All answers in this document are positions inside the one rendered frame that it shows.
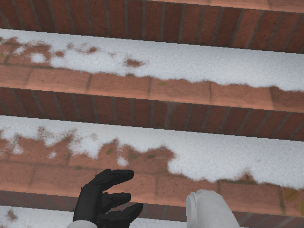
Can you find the robot left hand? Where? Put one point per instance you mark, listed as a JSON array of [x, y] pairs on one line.
[[92, 204]]

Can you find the right robot thigh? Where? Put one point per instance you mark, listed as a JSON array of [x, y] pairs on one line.
[[208, 209]]

